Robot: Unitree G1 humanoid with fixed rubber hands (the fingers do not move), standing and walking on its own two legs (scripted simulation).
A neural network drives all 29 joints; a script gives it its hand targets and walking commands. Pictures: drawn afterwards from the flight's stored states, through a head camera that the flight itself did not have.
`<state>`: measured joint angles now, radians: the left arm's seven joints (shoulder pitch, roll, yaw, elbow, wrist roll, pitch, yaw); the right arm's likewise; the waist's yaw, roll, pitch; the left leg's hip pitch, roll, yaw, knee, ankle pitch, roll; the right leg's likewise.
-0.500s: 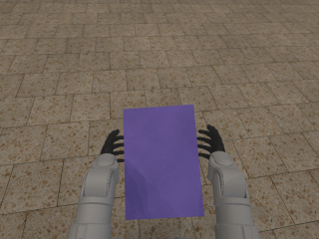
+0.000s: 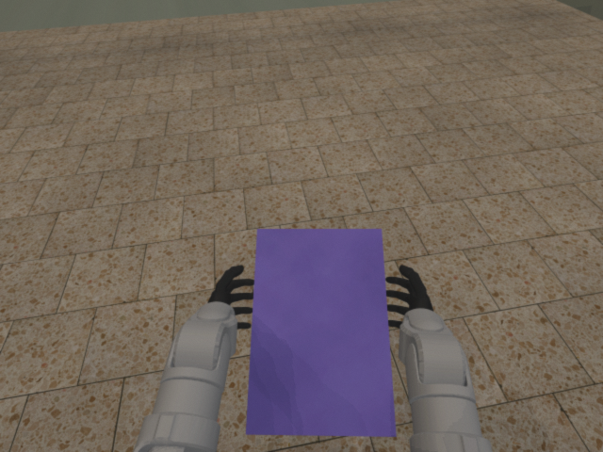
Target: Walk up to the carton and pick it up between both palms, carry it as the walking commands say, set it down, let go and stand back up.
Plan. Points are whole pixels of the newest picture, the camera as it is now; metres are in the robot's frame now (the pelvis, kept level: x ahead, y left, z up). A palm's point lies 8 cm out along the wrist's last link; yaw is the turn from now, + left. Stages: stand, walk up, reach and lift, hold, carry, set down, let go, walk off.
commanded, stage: carry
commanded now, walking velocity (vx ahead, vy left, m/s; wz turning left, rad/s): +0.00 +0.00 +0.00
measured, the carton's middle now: (318, 328) +0.33 -0.02 -0.07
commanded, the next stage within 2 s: none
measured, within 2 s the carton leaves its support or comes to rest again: neither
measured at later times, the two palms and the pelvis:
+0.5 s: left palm (249, 229) +0.47 +0.09 +0.02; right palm (407, 219) +0.47 -0.18 +0.04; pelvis +0.17 -0.04 +0.00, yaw +0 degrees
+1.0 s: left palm (287, 153) +0.73 +0.04 +0.00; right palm (404, 140) +0.74 -0.23 +0.02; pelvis +0.43 -0.10 +0.00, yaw +2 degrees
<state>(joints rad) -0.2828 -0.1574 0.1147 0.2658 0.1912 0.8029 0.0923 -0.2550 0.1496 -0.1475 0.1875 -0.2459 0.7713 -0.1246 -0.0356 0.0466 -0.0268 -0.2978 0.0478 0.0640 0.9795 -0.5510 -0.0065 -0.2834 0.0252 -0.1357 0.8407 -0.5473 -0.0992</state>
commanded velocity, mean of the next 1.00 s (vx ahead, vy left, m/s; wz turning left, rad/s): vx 0.00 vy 0.00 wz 0.00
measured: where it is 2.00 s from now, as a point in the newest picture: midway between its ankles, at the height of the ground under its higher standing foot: (339, 275)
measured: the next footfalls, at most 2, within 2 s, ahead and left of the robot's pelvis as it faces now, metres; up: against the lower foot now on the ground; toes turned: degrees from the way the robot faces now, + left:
left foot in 0.08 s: +0.01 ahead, +0.11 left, +0.00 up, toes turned +4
left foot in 0.54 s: +0.24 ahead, +0.05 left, +0.00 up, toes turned +5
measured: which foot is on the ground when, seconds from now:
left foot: up 0.00-0.06, down 0.08-0.32, up 0.34-0.52, down 0.54-0.80, up 0.82-1.00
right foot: down 0.00-0.60, up 0.62-0.76, down 0.78-1.00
